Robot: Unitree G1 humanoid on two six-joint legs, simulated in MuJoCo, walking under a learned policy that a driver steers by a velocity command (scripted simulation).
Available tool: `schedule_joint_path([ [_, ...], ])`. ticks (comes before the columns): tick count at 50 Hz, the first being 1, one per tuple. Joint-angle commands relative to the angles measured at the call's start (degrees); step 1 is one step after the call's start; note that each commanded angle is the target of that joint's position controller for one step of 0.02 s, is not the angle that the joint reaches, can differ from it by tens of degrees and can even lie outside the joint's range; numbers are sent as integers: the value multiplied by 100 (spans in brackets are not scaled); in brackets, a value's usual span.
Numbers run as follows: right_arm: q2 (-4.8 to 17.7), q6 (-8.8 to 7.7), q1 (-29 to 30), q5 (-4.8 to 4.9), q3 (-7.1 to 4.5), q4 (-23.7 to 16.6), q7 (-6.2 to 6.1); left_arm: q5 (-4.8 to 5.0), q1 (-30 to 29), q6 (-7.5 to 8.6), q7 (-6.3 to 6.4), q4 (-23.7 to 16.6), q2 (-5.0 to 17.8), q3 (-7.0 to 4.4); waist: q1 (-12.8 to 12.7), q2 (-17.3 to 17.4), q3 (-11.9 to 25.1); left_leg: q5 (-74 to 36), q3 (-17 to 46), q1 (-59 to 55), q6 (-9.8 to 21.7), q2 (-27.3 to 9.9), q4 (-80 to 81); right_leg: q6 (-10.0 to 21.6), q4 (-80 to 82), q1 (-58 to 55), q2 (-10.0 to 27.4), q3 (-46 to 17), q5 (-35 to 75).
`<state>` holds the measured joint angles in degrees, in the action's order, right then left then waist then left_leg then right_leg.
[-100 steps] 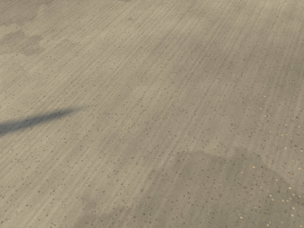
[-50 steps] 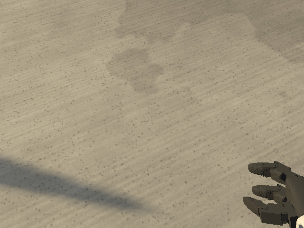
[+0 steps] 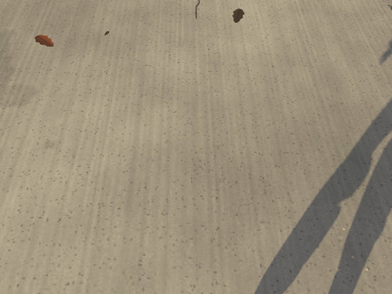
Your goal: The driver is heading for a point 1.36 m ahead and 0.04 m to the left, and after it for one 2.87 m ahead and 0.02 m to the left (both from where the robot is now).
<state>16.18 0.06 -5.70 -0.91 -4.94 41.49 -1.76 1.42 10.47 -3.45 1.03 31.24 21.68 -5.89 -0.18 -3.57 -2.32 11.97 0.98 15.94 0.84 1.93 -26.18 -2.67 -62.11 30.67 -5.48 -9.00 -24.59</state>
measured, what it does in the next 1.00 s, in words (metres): walks ahead: right foot, then left foot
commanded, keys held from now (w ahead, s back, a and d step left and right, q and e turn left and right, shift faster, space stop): e+shift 0.20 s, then shift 0.02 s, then w+shift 0.12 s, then w+q+shift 0.66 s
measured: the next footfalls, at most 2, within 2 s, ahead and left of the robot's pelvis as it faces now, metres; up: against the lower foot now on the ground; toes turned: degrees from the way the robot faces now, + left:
right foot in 0.32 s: +0.01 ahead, -0.16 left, +0.00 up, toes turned -20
left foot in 0.80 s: +0.44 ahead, -0.11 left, +0.00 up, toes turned +0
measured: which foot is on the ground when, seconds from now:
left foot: down 0.00-0.30, up 0.32-0.78, down 0.80-1.00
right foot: up 0.00-0.30, down 0.32-0.82, up 0.84-1.00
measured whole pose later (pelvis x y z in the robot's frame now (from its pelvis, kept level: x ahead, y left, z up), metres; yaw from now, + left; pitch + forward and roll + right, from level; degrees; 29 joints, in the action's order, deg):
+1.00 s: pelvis +0.44 -0.13 -0.01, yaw +6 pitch +0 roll +1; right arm 19.1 -1.4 -24.0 -0.4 -4.1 48.6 0.7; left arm -4.3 8.3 4.7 -0.7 37.8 13.5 1.4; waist 1.7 0.0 -1.4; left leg 17.3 1.9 9.2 11.0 12.7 -26.6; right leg -1.8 -70.7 34.0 6.1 -6.0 -18.0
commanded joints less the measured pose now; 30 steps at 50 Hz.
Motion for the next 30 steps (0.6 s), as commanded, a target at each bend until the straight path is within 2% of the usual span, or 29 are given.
schedule_joint_path([
  [1, 669, -2, 473, 18, -102, -538, -171, 38, 186, 17, -27, -318, 508, -179, -55, 1049, 260, -890, 872, -749, 1020, -1486, 1006, -236, -913, 850, 606, 449, 360],
  [3, 783, 36, 126, -34, -136, -472, -179, 59, -150, 38, -32, -466, 347, -101, 207, 1136, 341, -1196, 615, -1213, 1133, -1602, 1027, -339, -454, 1045, 831, 678, 444],
  [5, 914, 64, -52, -42, -186, -431, -143, 24, -289, 48, -55, -545, 262, -59, 331, 1191, 488, -1446, 421, -1533, 1217, -1781, 1007, -400, 11, 978, 1012, 760, 375],
  [9, 1156, 86, 142, 15, -290, -449, -2, -13, -176, 34, -136, -508, 158, -18, 232, 1272, 629, -1731, -318, -1208, 1065, -1892, 915, -255, 1155, -40, 1083, 1121, 474],
  [11, 1214, 46, 107, 115, -326, -405, 88, -21, -117, -26, -162, -476, 200, -50, 194, 1319, 631, -1840, -477, -1090, 967, -1968, 740, -115, 1711, -505, 977, 1282, 463],
  [12, 1245, 10, -48, 203, -346, -341, 135, -13, -86, -57, -170, -450, 182, -52, 202, 1250, 731, -1032, -435, -1047, 915, -2040, 775, 4, 1979, -762, 902, 1347, 387],
  [13, 1258, -32, -101, 308, -349, -290, 174, 15, 83, -61, -193, -389, 155, -59, 80, 1204, 761, 174, -389, -846, 831, -2061, 803, 173, 2379, -1174, 846, 1387, 394],
  [14, 1163, -59, 13, 384, -313, -265, 193, 50, 563, -32, -216, -165, 155, -89, -203, 1138, 746, 1357, -473, -316, 686, -1984, 647, 373, 2898, -1917, 714, 1524, 566],
  [15, 833, -80, -17, 337, -215, -225, 214, 85, 1309, 19, -192, 223, 280, -171, -450, 770, 807, 2216, -740, 496, 497, -1731, 32, 585, 3064, -3006, 513, 1550, 367],
  [16, 344, -106, 231, 162, -44, -309, 285, 97, 2276, 111, -140, 553, 620, -291, -862, -576, 706, 2499, -1339, 1812, 106, -1158, -2160, 1025, 3803, -4023, 1254, 207, -548],
  [17, 157, -255, 644, 107, 27, -831, 312, 13, 2256, 341, -151, 355, 1397, -352, -767, -1760, 530, 2711, -747, 4061, -160, -265, -3915, 2180, 4815, -4369, 2679, -3129, -2199],
  [18, 653, -414, 1119, 361, -69, -896, 347, -87, 1915, 559, -180, 245, 867, -212, -949, -844, 354, 2028, 102, 4444, 29, -619, -4351, 2326, 5465, -3918, 2961, -3369, -2895],
  [19, 833, -485, 1031, 469, -119, -863, 385, -131, 1513, 697, -167, 246, 664, -91, -661, -871, -43, 1336, 188, 4477, 192, -794, -4274, 2079, 5483, -3603, 2851, -2904, -2522],
  [20, 825, -506, 592, 372, -121, -611, 386, -113, 1237, 761, -153, 233, 424, 0, -411, -647, -30, 736, 172, 4268, 214, -978, -4148, 1797, 5281, -3485, 2627, -2219, -1824],
  [21, 822, -504, 326, 268, -119, -439, 399, -103, 959, 773, -132, 225, 295, 72, -248, -600, -85, 175, 202, 3988, 151, -1066, -3853, 1557, 5259, -3273, 2351, -1539, -1221],
  [22, 814, -470, 137, 270, -127, -306, 426, -152, 874, 809, -97, 206, 273, 99, -166, -639, -96, -305, 187, 3691, 83, -1067, -3765, 1355, 5377, -3075, 2138, -1009, -829],
  [23, 603, -173, -233, -367, -35, 17, 578, -425, 1007, 746, -100, 381, 331, 131, -143, -271, 61, -528, -117, 2910, -73, -720, -3943, 927, 5632, -2654, 1734, -188, -54],
  [24, 516, -35, -253, -273, -38, 26, 641, -450, 1108, 759, -114, 440, 344, 120, -169, -290, -123, -625, 54, 2843, -142, -507, -4015, 822, 5673, -2471, 1658, 262, 322],
  [25, 512, 26, -167, -127, -34, 10, 663, -429, 1211, 774, -129, 531, 305, 129, -204, -276, -272, -742, 191, 2935, -159, -427, -3974, 729, 5718, -2428, 1627, 560, 486],
  [26, 537, 52, -90, -38, -39, -2, 673, -412, 1264, 784, -141, 600, 244, 147, -200, -254, -390, -877, 222, 3064, -152, -364, -3842, 657, 5772, -2472, 1619, 783, 586],
  [27, 563, 53, 4, 1, -41, -11, 675, -399, 1316, 797, -145, 660, 187, 161, -213, -235, -470, -1030, 198, 3182, -135, -313, -3672, 610, 5836, -2557, 1635, 934, 696],
  [30, 531, 9, 316, -86, 12, -57, 712, -391, 1502, 874, -94, 883, 70, 201, -284, -118, -631, -1320, -64, 3483, -3, -333, -3215, 608, 6024, -3020, 1764, 1316, 1052],
])
Velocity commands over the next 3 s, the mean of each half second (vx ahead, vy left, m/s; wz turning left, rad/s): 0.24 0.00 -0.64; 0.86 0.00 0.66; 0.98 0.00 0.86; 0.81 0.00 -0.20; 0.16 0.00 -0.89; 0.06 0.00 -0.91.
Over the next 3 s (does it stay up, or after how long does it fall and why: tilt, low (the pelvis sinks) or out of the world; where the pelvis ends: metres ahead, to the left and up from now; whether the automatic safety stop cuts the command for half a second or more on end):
stays up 1.49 0.32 -0.01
